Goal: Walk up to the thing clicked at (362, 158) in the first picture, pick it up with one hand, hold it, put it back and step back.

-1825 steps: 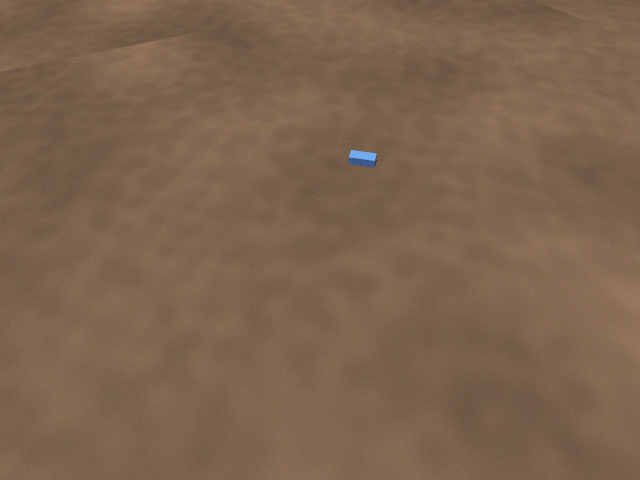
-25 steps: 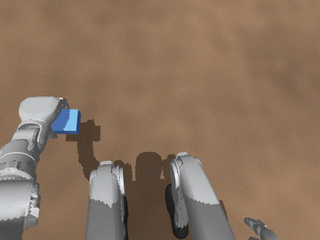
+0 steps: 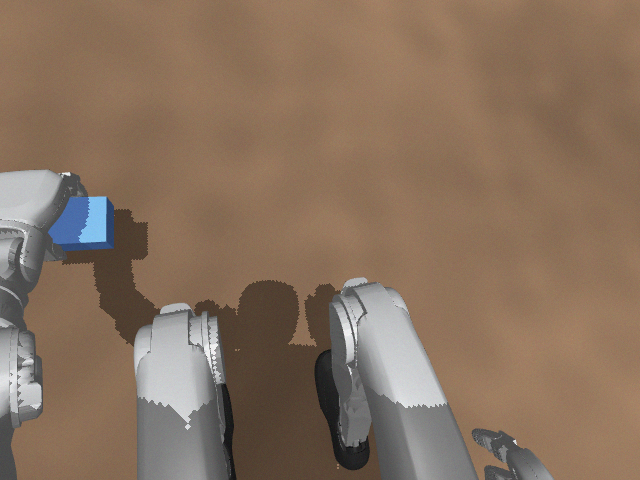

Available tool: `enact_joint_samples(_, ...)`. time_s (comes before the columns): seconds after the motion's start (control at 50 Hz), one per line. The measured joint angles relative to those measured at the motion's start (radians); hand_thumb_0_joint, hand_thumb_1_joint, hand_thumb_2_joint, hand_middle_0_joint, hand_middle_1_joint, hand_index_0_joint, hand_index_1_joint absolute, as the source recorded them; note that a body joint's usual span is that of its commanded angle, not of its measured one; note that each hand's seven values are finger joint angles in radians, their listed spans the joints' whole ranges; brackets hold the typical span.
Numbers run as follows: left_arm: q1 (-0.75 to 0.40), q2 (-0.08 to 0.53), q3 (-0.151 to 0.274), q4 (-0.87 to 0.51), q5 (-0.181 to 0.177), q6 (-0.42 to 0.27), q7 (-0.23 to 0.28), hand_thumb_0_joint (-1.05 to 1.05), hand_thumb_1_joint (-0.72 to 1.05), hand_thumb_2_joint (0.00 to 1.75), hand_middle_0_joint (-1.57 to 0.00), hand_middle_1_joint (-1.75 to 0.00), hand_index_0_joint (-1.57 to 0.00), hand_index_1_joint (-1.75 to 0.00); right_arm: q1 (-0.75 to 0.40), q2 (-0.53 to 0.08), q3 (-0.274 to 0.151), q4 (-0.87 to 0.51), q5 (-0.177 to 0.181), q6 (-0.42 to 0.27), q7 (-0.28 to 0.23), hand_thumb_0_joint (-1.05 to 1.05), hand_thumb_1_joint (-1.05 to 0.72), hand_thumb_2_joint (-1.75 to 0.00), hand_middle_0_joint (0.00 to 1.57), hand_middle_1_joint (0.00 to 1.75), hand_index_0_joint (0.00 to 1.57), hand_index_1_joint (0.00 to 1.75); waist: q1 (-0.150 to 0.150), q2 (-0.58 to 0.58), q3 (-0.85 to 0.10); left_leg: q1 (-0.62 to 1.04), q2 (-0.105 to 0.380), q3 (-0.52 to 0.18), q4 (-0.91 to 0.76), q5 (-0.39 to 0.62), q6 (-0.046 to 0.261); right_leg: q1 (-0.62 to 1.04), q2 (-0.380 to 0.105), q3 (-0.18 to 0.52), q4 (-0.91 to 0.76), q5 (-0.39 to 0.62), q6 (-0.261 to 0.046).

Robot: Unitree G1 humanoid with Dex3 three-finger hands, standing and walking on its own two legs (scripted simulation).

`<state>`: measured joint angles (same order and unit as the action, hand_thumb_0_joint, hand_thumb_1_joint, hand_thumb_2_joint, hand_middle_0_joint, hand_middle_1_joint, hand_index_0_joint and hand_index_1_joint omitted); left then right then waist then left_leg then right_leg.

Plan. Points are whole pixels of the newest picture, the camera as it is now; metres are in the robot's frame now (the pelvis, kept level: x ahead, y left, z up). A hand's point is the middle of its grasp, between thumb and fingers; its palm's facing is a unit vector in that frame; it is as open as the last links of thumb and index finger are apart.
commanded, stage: crouch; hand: left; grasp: from above
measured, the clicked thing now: (55, 225) +0.44 +0.30 -0.20
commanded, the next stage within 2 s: lower in 0.24 s
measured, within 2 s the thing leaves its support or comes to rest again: rests again in 1.72 s
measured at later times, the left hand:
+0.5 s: hand (54, 229) +0.44 +0.31 -0.22, palm faces -0.49 -0.06 -0.87, open 8.9 cm
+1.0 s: hand (74, 234) +0.45 +0.31 -0.28, palm faces -0.47 -0.07 -0.88, open 8.9 cm
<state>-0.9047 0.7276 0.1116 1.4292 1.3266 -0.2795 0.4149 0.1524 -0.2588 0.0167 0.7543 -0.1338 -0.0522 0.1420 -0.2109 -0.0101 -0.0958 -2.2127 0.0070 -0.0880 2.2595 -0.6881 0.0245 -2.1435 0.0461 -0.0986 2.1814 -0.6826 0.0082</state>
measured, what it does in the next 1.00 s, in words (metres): lowers itself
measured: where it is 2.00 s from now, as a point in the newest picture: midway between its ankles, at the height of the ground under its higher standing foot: (282, 443)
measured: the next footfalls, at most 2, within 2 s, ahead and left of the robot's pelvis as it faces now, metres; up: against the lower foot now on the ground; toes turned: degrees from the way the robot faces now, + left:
none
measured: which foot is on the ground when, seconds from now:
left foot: down 0.00-1.00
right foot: down 0.00-1.00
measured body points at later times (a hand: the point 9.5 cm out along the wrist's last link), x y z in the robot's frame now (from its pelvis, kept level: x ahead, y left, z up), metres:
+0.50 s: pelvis +0.00 +0.00 -0.04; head +0.25 +0.07 +0.33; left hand +0.46 +0.31 -0.17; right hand +0.05 -0.28 -0.15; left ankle +0.08 +0.11 -0.34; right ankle +0.09 -0.12 -0.34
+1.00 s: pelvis +0.00 +0.00 -0.07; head +0.26 +0.09 +0.28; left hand +0.47 +0.31 -0.23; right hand +0.05 -0.27 -0.16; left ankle +0.08 +0.11 -0.34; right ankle +0.09 -0.12 -0.34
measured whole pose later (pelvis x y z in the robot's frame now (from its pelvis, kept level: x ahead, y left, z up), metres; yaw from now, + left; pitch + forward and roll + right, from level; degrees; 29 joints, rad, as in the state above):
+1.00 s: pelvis +0.00 +0.00 -0.07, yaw -5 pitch +31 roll -11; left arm -0.96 0.92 0.16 1.61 1.36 -0.31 0.53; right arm 0.10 -0.28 0.16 0.74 -0.20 -0.10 0.16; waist -0.29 -0.08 0.04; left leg -2.37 0.02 -0.16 2.52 -0.72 0.02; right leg -2.28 0.07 -0.17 2.39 -0.68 0.01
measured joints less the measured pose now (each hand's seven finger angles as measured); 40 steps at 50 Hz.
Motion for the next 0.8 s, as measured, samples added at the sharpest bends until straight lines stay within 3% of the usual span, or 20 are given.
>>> enact_joint_samples(0.18, -0.027, 0.042, 0.017, 0.043, 0.007, -0.005, 0.014, -0.01, 0.17, 0.31, -0.79, -0.36, -0.84, -0.34, 0.007, -0.001, 0.028, 0.014, -0.01, -0.006, -0.003, 0.0, -0.91, -0.9, 0.2, 0.3, 0.2, 0.3, -0.02, -0.008, 0.027, -0.058, 0.002, -0.005, 0.068, 0.01, -0.001, -0.059, 0.002, -0.007, 0.067, 0.013, 0.0)
enact_joint_samples(0.54, -0.046, 0.113, 0.015, 0.082, -0.013, -0.03, -0.009, -0.01, 0.16, 0.32, -0.8, -0.35, -0.86, -0.33, -0.028, -0.017, 0.08, -0.009, -0.02, -0.009, -0.002, 0.0, -0.91, -0.9, 0.2, 0.3, 0.2, 0.3, -0.034, -0.029, 0.078, -0.1, 0.005, -0.036, 0.152, -0.009, -0.01, -0.098, 0.007, -0.037, 0.135, 0.004, -0.007)
enact_joint_samples(0.64, -0.041, 0.141, 0.048, 0.092, 0.01, -0.06, 0.012, -0.01, 0.16, 0.32, -0.8, -0.35, -0.86, -0.33, -0.042, -0.025, 0.092, -0.017, -0.034, -0.015, 0.0, 0.0, -0.91, -0.9, 0.2, 0.3, 0.2, 0.3, -0.044, -0.048, 0.109, -0.114, 0.005, -0.049, 0.185, -0.009, -0.011, -0.108, 0.009, -0.049, 0.16, 0.009, -0.007)
enact_joint_samples(0.8, -0.031, 0.164, 0.062, 0.11, 0.036, -0.066, 0.069, -0.01, 0.17, 0.31, -0.79, -0.35, -0.85, -0.34, -0.048, -0.027, 0.109, -0.012, -0.055, -0.024, 0.005, 0.0, -0.91, -0.9, 0.2, 0.3, 0.2, 0.3, -0.059, -0.068, 0.129, -0.141, 0.006, -0.062, 0.232, -0.012, -0.007, -0.128, 0.013, -0.063, 0.193, 0.012, -0.001)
